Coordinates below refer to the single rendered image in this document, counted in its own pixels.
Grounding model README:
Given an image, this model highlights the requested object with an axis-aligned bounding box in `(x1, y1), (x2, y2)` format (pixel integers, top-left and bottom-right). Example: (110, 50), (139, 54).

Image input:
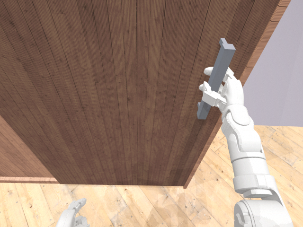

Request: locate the robot right upper arm
(234, 200), (292, 227)

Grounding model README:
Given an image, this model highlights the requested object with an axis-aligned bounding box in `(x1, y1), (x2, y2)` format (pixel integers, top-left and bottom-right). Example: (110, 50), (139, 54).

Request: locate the right robot forearm
(221, 105), (294, 227)

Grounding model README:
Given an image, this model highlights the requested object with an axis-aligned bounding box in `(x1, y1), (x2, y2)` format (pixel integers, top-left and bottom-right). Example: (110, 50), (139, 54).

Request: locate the handle
(197, 38), (236, 119)

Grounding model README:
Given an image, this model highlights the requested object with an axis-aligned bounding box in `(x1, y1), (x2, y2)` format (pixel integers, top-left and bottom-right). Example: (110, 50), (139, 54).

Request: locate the right robot hand
(199, 67), (244, 114)

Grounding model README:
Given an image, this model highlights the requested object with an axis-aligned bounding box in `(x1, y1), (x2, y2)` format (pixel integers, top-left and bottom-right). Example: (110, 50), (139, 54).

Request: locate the left robot hand
(56, 198), (90, 227)

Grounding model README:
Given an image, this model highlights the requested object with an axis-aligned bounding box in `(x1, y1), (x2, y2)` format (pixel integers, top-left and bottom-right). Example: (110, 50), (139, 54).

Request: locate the wardrobe door
(0, 0), (280, 186)
(0, 115), (54, 177)

